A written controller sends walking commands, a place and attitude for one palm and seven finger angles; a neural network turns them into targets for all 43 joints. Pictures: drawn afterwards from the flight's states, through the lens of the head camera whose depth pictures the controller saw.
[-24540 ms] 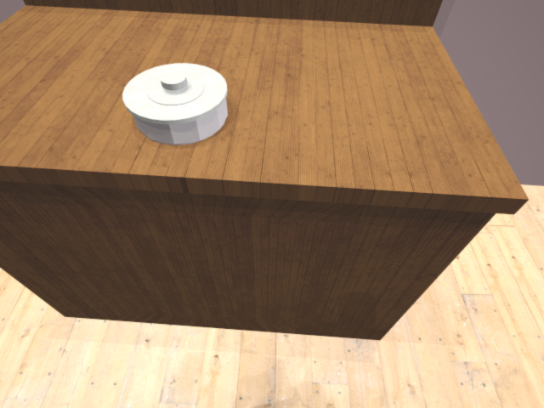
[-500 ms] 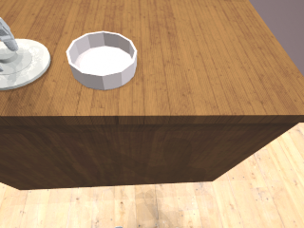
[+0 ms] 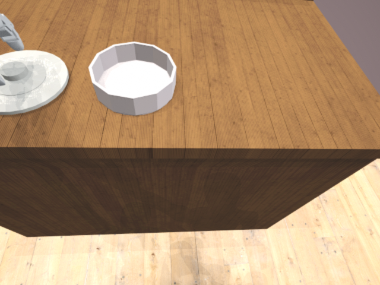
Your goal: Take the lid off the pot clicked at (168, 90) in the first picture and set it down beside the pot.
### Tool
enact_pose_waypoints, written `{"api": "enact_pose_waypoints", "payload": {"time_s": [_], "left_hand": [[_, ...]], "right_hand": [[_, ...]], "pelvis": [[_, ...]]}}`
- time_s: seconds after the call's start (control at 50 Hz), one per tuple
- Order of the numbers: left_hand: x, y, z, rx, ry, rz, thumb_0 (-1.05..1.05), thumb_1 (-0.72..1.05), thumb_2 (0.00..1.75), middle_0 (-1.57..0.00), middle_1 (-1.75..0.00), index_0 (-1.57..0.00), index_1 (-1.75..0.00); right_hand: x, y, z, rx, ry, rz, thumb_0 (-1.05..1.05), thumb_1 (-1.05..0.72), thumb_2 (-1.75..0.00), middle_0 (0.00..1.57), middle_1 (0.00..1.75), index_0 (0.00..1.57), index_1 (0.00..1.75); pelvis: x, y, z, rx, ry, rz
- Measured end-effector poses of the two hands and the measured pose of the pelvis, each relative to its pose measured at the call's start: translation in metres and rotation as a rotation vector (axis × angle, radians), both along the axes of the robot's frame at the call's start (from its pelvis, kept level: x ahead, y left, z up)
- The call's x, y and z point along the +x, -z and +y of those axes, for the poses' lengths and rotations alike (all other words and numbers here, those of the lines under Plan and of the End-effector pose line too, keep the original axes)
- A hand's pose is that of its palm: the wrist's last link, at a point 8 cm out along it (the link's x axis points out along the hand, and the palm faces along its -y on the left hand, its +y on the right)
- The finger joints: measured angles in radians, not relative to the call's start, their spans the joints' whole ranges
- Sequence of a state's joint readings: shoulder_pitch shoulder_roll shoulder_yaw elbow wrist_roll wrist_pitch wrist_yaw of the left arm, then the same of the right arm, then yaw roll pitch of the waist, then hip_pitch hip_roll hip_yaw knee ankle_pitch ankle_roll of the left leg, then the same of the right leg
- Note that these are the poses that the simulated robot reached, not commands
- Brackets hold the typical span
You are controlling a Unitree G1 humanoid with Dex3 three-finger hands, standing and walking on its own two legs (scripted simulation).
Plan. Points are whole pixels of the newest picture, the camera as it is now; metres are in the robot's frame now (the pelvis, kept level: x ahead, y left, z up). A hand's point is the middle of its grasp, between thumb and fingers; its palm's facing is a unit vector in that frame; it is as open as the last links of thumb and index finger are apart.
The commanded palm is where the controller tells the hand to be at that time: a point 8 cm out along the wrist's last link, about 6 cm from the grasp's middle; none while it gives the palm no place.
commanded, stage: raise the empty hand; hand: left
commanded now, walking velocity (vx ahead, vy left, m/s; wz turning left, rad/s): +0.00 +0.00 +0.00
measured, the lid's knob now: (14, 71) +0.53 +0.33 +0.13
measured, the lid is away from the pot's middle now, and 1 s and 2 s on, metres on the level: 0.23 0.23 0.23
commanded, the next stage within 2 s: draw the hand back to the body in 0.86 s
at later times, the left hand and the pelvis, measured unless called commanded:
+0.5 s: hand out of the picture +0.49 +0.33 +0.24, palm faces -0.27 -0.12 -0.96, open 11.0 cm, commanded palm +0.51 +0.32 +0.31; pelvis +0.00 -0.01 +0.01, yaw +1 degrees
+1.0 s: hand out of the picture +0.49 +0.32 +0.27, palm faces -0.25 -0.13 -0.96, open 11.0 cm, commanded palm +0.50 +0.32 +0.33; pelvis +0.01 -0.02 +0.01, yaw +1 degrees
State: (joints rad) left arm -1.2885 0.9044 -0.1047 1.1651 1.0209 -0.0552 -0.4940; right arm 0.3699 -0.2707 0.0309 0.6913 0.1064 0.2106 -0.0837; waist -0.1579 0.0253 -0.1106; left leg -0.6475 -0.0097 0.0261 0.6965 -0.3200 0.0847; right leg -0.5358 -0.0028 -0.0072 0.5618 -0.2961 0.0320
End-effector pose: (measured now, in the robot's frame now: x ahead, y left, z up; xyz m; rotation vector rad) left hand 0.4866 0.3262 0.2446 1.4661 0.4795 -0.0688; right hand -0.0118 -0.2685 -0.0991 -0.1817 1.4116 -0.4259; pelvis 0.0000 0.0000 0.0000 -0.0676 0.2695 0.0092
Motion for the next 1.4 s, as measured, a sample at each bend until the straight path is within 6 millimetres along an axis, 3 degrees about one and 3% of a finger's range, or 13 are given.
{"api": "enact_pose_waypoints", "payload": {"time_s": [0.42,0.78,1.0,1.22,1.4], "left_hand": [[-0.004,-0.044,-0.001,0.034,-0.070,-0.041,0.00,-0.18,1.02,-0.61,-0.39,-0.61,-0.38],[-0.003,-0.084,0.000,0.027,-0.155,-0.092,0.00,-0.19,1.02,-0.61,-0.39,-0.61,-0.38],[0.002,-0.080,-0.005,0.045,-0.178,-0.066,0.00,-0.19,1.02,-0.61,-0.39,-0.61,-0.38],[-0.003,-0.082,-0.010,0.061,-0.146,-0.116,0.00,-0.19,1.02,-0.61,-0.39,-0.61,-0.38],[-0.035,-0.078,-0.008,0.087,-0.123,-0.155,0.00,-0.19,1.02,-0.61,-0.39,-0.61,-0.38]], "right_hand": [[0.024,0.003,0.001,0.046,-0.034,-0.048,0.00,-0.90,-0.90,0.20,0.30,0.20,0.30],[0.022,-0.003,-0.016,0.027,-0.028,-0.045,0.00,-0.90,-0.90,0.20,0.30,0.20,0.30],[0.029,0.000,-0.018,0.052,-0.038,-0.034,0.00,-0.90,-0.90,0.20,0.30,0.20,0.30],[0.057,0.001,-0.022,0.078,-0.052,-0.086,0.00,-0.90,-0.90,0.20,0.30,0.20,0.30],[0.103,-0.001,-0.019,0.111,-0.124,-0.192,0.00,-0.90,-0.90,0.20,0.30,0.20,0.30]], "pelvis": [[0.003,-0.006,-0.003,0.011,-0.007,-0.020],[0.011,-0.011,-0.014,0.023,-0.003,-0.028],[0.015,-0.013,-0.020,0.029,-0.004,-0.026],[0.020,-0.013,-0.025,0.036,-0.001,-0.040],[0.016,-0.014,-0.027,0.040,-0.014,-0.072]]}}
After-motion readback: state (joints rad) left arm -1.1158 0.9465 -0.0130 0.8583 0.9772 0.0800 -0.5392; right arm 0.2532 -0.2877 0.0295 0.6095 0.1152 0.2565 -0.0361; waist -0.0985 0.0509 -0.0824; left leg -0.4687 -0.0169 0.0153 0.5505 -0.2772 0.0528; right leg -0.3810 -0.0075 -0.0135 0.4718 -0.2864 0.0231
